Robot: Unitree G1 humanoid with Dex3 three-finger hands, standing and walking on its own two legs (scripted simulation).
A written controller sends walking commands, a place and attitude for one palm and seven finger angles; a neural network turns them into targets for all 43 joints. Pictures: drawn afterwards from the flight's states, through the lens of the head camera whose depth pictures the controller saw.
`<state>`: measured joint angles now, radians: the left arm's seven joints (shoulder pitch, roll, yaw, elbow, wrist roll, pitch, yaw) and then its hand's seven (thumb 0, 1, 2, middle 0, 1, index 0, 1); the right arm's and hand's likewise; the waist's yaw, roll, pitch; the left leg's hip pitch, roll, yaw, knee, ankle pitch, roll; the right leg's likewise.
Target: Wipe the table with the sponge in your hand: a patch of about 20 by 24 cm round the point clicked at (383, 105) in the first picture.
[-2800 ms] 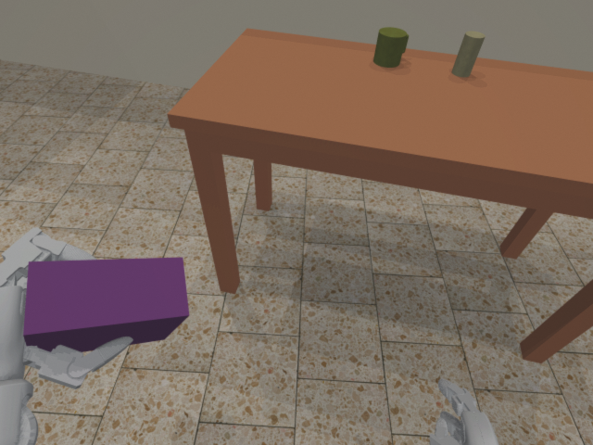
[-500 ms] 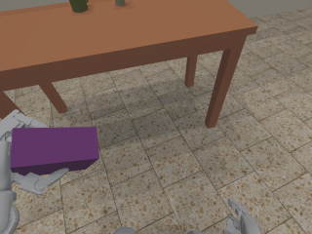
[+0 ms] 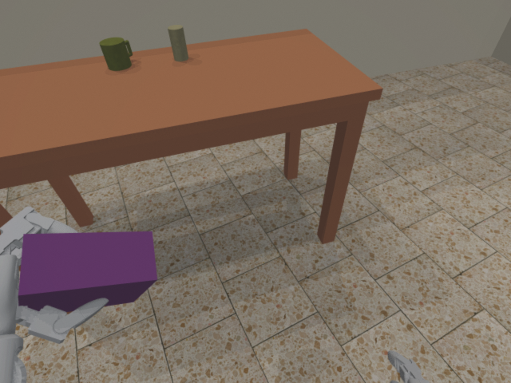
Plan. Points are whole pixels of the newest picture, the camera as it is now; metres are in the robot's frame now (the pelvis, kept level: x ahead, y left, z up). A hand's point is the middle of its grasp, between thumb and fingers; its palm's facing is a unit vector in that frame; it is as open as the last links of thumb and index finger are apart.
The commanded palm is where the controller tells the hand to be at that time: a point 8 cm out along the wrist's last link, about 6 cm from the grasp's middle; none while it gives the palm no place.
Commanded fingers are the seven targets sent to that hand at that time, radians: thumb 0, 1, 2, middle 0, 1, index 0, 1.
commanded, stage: take the last steps up to it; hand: left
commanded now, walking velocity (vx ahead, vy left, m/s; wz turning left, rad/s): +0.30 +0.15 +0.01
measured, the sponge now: (107, 271) +0.22 +0.20 +0.14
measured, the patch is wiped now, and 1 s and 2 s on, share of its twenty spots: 0.00 0.00 0.00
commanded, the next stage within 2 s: come to a stop and stand still in 1.74 s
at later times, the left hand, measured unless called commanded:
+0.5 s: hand (79, 194) +0.33 +0.27 +0.17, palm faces +0.40 -0.80 -0.44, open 10.5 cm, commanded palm +0.27 +0.31 +0.19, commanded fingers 0.00 0.10 1.30 -1.20 -1.60 -1.20 -1.60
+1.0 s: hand (111, 144) +0.44 +0.27 +0.17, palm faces +0.35 -0.80 -0.49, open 10.5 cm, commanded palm +0.39 +0.32 +0.19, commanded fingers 0.00 0.10 1.30 -1.20 -1.60 -1.20 -1.60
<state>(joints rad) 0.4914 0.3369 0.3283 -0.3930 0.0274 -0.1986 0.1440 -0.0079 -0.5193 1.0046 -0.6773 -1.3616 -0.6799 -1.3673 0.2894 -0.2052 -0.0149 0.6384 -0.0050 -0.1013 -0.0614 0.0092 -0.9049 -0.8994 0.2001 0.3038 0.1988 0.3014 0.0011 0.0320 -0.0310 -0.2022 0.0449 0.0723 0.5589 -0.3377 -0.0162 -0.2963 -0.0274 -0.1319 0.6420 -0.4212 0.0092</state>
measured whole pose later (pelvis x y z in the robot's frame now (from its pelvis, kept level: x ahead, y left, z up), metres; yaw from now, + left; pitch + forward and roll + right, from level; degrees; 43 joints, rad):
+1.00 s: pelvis +0.23 +0.05 +0.01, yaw -1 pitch +0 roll +3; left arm 0.51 0.34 0.35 -0.51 0.01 -0.26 0.14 -0.01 -0.52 1.01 -0.68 -1.36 -0.68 -1.37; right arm 0.20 -0.24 -0.04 0.64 0.00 -0.05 -0.03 0.01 -0.91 -0.90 0.20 0.30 0.20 0.30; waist 0.00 -0.02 0.09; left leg -0.52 0.10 0.10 0.87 -0.32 -0.02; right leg -0.21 -0.12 -0.18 0.54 -0.33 -0.01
